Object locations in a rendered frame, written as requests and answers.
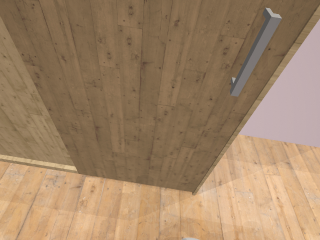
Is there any wardrobe door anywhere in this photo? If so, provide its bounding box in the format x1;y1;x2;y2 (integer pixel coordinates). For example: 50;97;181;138
0;0;320;192
0;16;75;167

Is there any handle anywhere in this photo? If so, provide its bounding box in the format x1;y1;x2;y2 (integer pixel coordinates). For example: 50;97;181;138
230;8;282;97

